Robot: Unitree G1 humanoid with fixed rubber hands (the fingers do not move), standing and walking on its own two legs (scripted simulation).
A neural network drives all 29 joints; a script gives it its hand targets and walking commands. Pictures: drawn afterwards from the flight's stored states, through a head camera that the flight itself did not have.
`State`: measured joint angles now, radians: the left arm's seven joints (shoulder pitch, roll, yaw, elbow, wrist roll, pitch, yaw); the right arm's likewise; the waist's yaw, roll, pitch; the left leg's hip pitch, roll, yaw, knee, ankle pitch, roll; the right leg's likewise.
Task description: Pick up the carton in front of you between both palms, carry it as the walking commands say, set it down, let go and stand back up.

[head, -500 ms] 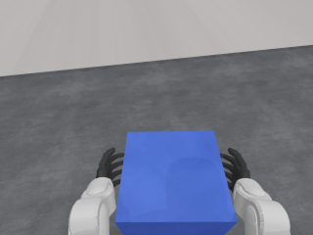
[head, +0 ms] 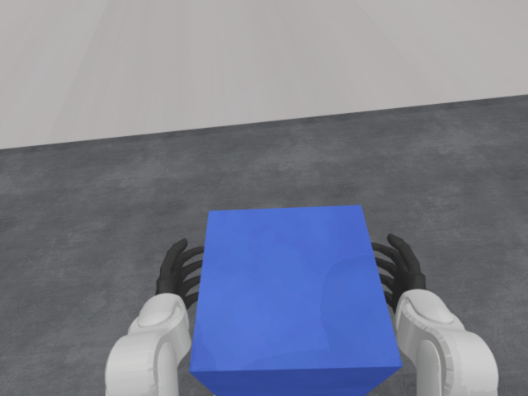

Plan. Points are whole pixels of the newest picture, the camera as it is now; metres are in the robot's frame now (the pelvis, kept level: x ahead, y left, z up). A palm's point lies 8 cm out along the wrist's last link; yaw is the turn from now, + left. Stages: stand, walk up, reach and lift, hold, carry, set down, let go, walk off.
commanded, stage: carry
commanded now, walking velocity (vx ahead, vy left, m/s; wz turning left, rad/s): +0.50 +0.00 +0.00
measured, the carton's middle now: (287, 312) +0.24 +0.01 +0.00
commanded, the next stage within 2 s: none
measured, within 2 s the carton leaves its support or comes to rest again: neither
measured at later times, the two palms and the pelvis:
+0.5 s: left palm (203, 161) +0.51 +0.17 +0.05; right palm (361, 161) +0.49 -0.13 +0.06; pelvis +0.27 +0.03 -0.01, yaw -4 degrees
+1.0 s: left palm (223, 136) +0.62 +0.14 +0.03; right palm (362, 135) +0.60 -0.16 +0.03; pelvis +0.35 +0.00 -0.01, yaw -3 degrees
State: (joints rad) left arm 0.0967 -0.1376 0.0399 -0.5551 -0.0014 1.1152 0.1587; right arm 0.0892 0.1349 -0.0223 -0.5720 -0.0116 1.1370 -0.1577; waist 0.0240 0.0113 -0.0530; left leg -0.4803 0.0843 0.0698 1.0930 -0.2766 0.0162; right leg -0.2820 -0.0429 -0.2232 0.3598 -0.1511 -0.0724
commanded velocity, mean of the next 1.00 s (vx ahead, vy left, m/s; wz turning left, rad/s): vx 0.02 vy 0.00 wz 0.00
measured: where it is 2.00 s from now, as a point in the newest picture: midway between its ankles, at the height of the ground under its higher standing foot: (291, 373)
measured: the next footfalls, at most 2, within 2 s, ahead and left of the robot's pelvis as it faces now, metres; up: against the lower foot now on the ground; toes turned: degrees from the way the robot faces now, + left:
left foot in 0.30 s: +0.39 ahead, +0.11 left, +0.00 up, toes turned -12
right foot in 0.54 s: +0.31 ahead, -0.11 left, +0.00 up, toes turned -2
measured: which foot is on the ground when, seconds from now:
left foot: up 0.00-0.28, down 0.30-1.00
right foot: down 0.00-0.34, up 0.36-0.52, down 0.54-1.00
